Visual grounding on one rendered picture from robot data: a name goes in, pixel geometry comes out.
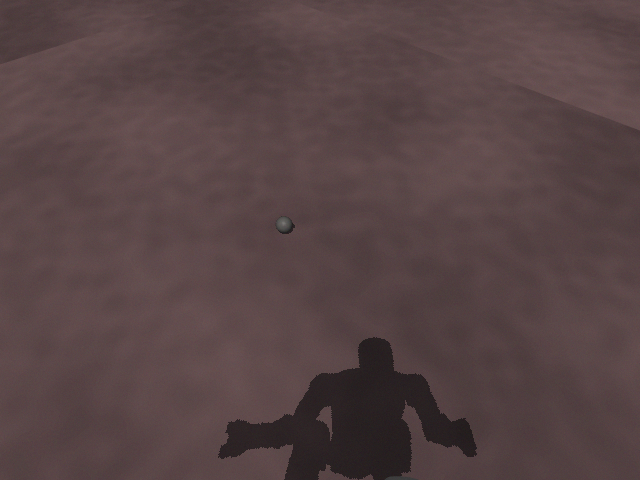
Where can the ball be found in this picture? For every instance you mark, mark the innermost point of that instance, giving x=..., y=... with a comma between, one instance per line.
x=284, y=224

